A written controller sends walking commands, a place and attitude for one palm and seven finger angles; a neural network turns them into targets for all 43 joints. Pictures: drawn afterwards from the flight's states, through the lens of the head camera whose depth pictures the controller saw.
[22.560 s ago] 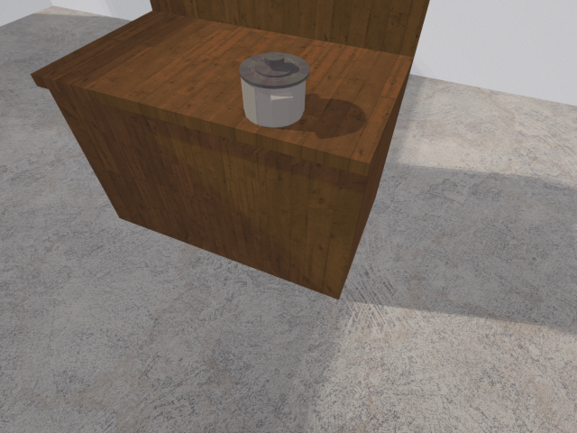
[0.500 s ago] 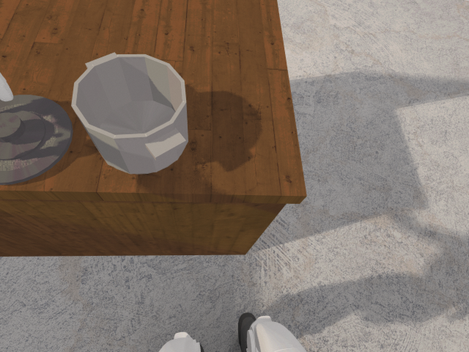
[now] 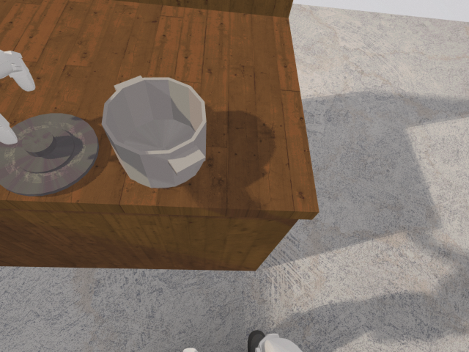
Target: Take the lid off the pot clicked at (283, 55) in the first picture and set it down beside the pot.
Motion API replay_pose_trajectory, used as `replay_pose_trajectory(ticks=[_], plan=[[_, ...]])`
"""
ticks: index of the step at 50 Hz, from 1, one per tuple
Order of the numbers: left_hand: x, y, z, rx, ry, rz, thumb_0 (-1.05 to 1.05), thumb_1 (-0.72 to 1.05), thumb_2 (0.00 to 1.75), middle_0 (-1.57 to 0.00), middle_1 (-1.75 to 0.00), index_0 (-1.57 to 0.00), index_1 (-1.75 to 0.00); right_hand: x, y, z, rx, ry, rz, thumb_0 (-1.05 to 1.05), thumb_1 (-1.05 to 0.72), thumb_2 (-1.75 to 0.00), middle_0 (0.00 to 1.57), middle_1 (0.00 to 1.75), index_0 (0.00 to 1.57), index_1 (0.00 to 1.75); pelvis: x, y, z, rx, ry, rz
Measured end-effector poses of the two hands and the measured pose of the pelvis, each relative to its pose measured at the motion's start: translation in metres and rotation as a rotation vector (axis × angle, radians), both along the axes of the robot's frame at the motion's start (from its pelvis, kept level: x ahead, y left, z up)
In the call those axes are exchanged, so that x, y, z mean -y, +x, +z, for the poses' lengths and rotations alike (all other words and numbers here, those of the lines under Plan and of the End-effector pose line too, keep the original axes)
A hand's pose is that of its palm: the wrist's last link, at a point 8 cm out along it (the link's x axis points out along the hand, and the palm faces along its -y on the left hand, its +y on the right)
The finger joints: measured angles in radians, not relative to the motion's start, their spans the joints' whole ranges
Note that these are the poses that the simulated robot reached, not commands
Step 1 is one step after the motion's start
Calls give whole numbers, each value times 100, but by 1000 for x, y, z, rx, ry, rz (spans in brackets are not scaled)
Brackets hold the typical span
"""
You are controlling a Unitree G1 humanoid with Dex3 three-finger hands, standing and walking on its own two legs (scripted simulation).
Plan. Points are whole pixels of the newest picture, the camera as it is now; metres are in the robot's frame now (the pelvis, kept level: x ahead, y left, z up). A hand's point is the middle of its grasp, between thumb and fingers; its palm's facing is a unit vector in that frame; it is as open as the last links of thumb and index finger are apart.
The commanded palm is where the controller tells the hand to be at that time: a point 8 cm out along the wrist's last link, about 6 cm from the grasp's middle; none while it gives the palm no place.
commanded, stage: raise the empty hand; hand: left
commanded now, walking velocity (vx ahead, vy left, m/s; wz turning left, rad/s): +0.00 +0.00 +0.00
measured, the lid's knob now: (39, 143) +0.48 +0.32 +0.01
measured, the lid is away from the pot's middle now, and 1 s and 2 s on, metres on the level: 0.21 0.21 0.21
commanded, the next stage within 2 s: draw the hand back to the body in 0.74 s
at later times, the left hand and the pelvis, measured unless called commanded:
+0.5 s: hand out of the picture +0.46 +0.33 +0.16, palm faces -0.39 -0.14 -0.91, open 10.8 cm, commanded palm +0.49 +0.33 +0.22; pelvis +0.00 -0.02 +0.01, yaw +1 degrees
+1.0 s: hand out of the picture +0.46 +0.33 +0.18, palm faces -0.36 -0.15 -0.92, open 10.8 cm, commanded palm +0.45 +0.33 +0.23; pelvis +0.00 -0.02 +0.02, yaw +0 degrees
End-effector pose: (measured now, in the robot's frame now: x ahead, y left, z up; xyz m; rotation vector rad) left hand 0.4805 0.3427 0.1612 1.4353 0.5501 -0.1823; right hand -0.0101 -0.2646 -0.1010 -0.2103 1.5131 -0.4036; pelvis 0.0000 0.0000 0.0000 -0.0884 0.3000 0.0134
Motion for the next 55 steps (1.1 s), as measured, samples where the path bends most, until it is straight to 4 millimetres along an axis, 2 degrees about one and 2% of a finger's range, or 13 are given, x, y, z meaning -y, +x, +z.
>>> replay_pose_trajectory(ticks=[20,33,47,51,55], plan=[[10,-12,49,52,26,39,0,17,28,-28,-103,-28,-103,18,30,4,76,23,54,0,-91,-90,20,30,20,30,14,1,10,49,20,15],[14,-17,76,71,40,109,0,17,28,-28,-103,-28,-103,33,22,9,101,10,42,0,-91,-90,20,30,20,30,26,-4,15,75,31,4],[11,-16,78,61,43,132,0,17,28,-28,-103,-28,-103,36,0,13,65,-1,14,0,-91,-90,20,30,20,30,26,-4,17,75,35,-2],[13,-18,77,78,42,107,0,17,28,-28,-103,-28,-103,32,3,12,69,17,13,0,-91,-90,20,30,20,30,24,-2,17,82,37,-3],[14,-26,75,96,45,77,0,17,28,-28,-103,-27,-103,27,15,10,97,43,26,0,-91,-90,20,30,20,30,22,-2,18,92,39,-1]])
